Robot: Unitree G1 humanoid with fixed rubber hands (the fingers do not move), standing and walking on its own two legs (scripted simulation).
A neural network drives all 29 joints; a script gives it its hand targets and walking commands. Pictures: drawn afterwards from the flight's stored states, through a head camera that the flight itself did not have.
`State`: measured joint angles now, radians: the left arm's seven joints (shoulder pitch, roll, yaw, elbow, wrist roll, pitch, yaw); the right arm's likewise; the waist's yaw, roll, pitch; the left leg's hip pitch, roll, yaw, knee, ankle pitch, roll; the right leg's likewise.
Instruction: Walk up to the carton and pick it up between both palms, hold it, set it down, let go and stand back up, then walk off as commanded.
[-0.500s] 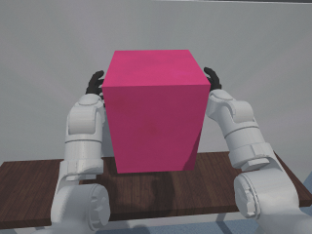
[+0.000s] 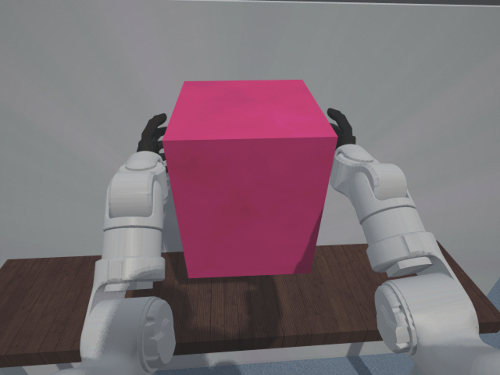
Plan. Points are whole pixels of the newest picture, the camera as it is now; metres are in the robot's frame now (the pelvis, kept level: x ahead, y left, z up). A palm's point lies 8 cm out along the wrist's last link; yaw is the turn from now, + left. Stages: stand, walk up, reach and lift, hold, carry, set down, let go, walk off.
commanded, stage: hold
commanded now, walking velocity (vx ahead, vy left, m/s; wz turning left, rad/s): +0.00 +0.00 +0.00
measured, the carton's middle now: (246, 176) +0.39 +0.00 +0.22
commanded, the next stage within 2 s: set down in 0.76 s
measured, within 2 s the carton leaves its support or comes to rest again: neither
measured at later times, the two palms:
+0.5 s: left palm (145, 159) +0.36 +0.15 +0.27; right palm (337, 152) +0.37 -0.14 +0.27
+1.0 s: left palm (149, 161) +0.37 +0.15 +0.26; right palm (337, 154) +0.37 -0.14 +0.26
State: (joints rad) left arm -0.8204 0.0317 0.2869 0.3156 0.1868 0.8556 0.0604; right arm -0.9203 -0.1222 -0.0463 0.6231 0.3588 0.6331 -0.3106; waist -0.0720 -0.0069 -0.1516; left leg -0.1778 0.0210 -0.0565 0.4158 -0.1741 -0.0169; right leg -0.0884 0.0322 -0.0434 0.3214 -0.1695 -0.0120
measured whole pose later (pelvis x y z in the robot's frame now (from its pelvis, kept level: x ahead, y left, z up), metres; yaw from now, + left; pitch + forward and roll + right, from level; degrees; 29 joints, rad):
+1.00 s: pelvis +0.00 +0.00 +0.00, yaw +0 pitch -6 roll -1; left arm -0.83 -0.01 0.38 0.35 0.26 0.75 0.04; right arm -0.94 -0.07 -0.11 0.72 0.27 0.50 -0.26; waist -0.08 -0.04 -0.12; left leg -0.12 0.02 -0.06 0.38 -0.16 -0.02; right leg -0.03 0.03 -0.04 0.29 -0.17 -0.01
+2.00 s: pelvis +0.01 -0.03 +0.00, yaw +1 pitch -5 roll +0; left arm -0.54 -0.10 0.29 0.19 0.29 0.54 0.07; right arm -0.66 -0.04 -0.02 0.67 0.16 0.16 -0.16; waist -0.04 -0.05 0.04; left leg -0.10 0.03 -0.09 0.34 -0.16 -0.05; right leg -0.03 0.05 -0.07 0.32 -0.20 -0.05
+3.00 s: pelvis +0.01 -0.05 +0.00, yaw -1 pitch +7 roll +0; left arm -0.58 -0.16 0.37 0.56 0.30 0.20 0.15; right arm -0.73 -0.02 -0.33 0.99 -0.14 -0.11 -0.01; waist 0.06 -0.05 -0.08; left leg -0.32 0.07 -0.06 0.31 -0.11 -0.09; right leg -0.30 0.08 -0.05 0.35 -0.17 -0.09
